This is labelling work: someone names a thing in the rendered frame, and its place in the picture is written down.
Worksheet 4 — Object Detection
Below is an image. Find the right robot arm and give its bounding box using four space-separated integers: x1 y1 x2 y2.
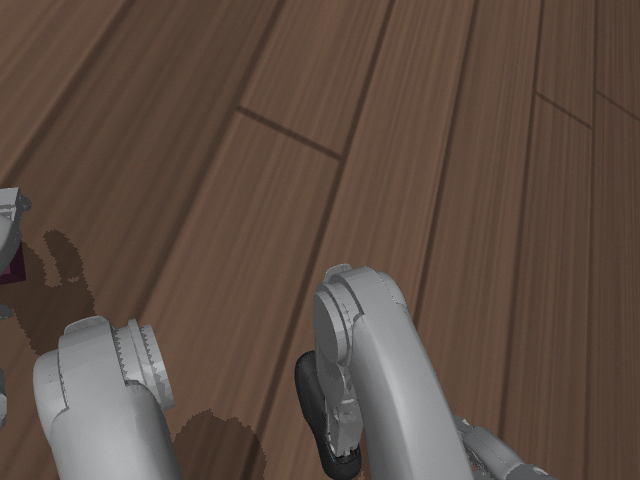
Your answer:
506 464 558 480

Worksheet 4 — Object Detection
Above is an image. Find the right robot hand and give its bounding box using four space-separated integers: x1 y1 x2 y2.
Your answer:
452 414 526 480

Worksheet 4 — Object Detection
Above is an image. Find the right robot foot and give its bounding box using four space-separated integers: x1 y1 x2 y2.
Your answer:
294 351 361 480

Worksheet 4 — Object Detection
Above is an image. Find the left robot hand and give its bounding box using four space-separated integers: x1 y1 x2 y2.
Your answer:
0 187 32 320

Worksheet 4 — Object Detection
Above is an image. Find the cube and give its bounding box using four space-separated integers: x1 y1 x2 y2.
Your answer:
0 242 26 285

